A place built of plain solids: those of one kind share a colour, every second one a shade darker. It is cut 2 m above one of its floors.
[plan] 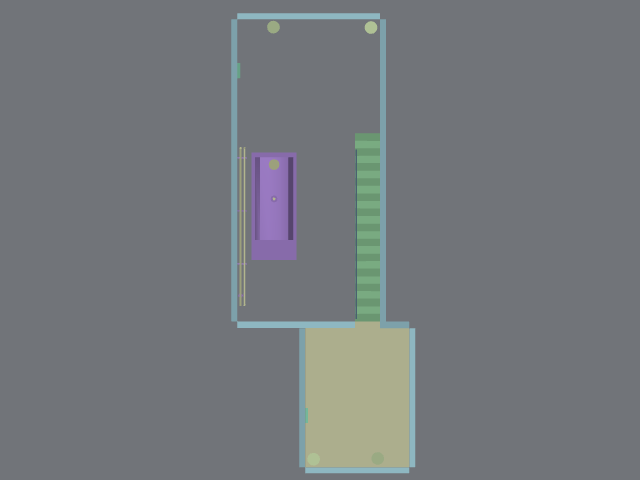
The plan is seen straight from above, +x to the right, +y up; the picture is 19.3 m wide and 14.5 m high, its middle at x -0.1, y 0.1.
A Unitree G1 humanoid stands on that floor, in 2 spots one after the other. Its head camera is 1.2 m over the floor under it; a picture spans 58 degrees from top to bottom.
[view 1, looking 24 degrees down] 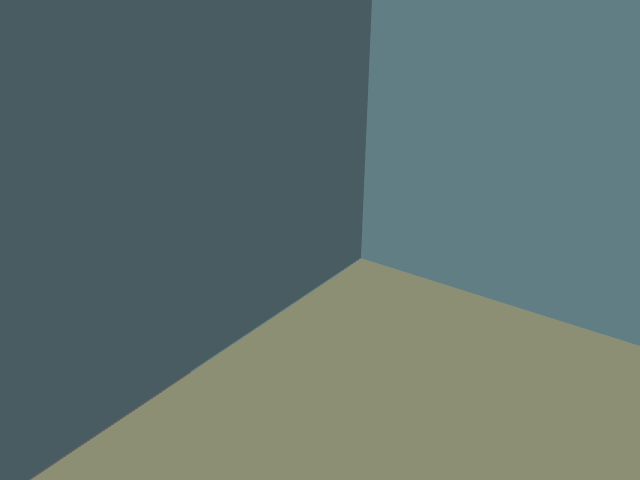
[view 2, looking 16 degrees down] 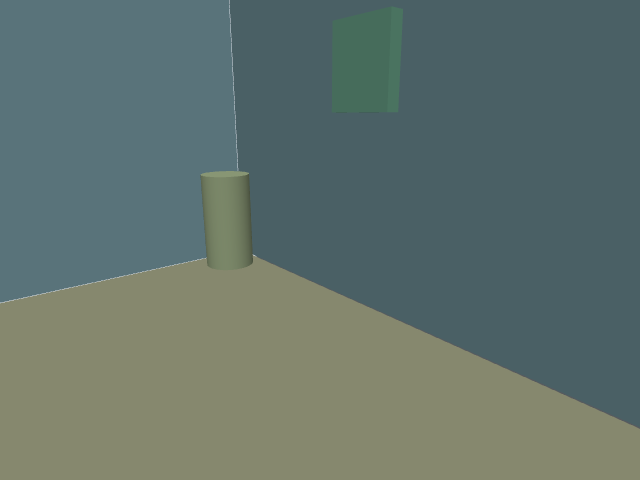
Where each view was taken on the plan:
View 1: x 0.70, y -4.65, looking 127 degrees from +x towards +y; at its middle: wall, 2.27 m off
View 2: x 1.36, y -3.36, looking -130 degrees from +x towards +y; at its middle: wall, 3.10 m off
